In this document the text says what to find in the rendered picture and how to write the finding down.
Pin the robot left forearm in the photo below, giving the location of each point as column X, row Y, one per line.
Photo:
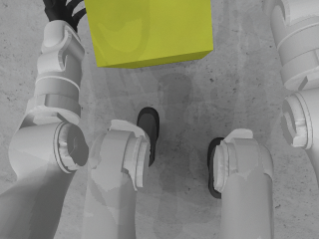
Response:
column 58, row 82

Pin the right robot shin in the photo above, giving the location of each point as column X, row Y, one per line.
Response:
column 267, row 160

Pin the carton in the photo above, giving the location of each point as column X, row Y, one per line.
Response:
column 131, row 34

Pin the robot right forearm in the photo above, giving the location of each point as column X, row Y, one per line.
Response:
column 295, row 29

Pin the left robot thigh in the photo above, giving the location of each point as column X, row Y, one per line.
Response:
column 112, row 186

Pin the robot left hand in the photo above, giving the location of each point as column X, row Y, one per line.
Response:
column 58, row 10

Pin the left robot upper arm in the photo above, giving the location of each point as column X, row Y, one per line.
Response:
column 45, row 158

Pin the right robot upper arm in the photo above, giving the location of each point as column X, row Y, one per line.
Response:
column 300, row 123

